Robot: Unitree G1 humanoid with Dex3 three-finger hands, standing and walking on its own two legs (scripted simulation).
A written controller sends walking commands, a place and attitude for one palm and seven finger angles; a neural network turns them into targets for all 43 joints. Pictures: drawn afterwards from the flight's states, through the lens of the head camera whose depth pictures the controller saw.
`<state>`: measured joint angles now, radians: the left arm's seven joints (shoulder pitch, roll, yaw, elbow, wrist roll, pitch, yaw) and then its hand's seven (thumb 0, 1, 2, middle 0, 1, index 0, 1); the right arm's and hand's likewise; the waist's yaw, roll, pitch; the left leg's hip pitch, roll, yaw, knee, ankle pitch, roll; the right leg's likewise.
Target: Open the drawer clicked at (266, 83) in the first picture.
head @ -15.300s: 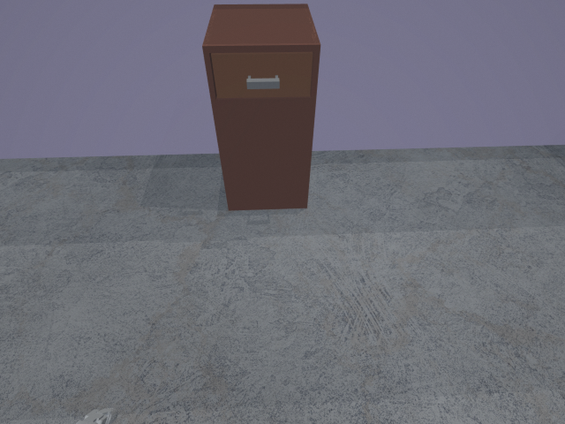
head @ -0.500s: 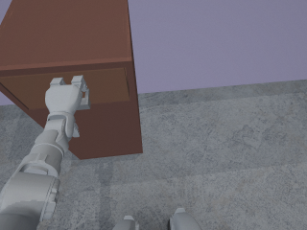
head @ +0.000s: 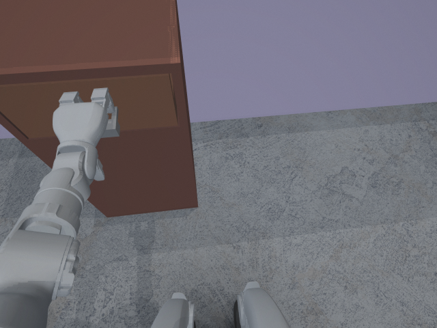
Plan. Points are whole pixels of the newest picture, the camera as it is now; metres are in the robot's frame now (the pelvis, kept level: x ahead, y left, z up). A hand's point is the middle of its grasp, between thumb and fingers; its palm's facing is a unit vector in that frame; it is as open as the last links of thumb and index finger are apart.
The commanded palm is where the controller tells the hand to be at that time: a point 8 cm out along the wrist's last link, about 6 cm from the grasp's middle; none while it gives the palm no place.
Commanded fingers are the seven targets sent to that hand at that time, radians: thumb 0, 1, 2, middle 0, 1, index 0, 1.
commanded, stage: lower the fingers behind the handle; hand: left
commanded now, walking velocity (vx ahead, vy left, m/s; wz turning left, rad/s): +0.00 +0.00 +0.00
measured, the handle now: (90, 121) +0.52 +0.25 +0.00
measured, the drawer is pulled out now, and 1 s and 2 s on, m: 0.00 0.00 0.00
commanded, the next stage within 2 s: lift the fingers back up to retry in 0.34 s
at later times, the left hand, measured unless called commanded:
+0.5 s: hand (93, 137) +0.48 +0.24 +0.01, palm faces -0.02 -0.02 -1.00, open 14.0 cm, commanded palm +0.46 +0.23 +0.05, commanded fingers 0.00 -0.50 0.30 -0.30 -1.20 -0.30 -1.20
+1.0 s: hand (85, 125) +0.48 +0.24 +0.04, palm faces -0.03 -0.04 -1.00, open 13.7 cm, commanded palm +0.46 +0.23 +0.11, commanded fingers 0.00 -0.50 0.30 -0.30 -1.20 -0.30 -1.20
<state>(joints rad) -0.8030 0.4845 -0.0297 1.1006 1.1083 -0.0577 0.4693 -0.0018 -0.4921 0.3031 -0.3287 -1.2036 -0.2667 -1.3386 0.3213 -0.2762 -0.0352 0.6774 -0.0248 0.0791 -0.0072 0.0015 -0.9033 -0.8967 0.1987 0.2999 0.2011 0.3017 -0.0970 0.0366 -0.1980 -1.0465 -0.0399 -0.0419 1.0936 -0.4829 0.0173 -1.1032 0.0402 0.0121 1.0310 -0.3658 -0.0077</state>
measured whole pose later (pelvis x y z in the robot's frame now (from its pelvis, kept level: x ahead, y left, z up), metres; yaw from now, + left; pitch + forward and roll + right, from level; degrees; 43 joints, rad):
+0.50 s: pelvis +0.00 +0.00 +0.00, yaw +0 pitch +25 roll -1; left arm -0.79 0.49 -0.02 1.07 1.08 -0.06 0.42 0.00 -0.49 0.30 -0.32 -1.20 -0.25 -1.32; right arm 0.34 -0.27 -0.03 0.68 -0.02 0.07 -0.02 0.00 -0.90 -0.90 0.20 0.30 0.20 0.30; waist -0.10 0.04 -0.20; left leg -1.04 -0.04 -0.03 1.09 -0.48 0.02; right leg -1.10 0.04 0.02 1.03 -0.37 0.00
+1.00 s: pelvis +0.05 +0.01 +0.05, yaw -1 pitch +19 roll -1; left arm -0.57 0.44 -0.01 0.90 1.08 -0.10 0.40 0.00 -0.49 0.30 -0.37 -1.21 -0.34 -1.21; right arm 0.31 -0.26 -0.06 0.68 -0.02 0.13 0.00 0.00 -0.90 -0.90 0.20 0.30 0.20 0.30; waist -0.07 0.06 -0.16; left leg -0.72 -0.03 -0.03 0.83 -0.45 0.03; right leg -0.78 0.04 0.03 0.78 -0.34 0.00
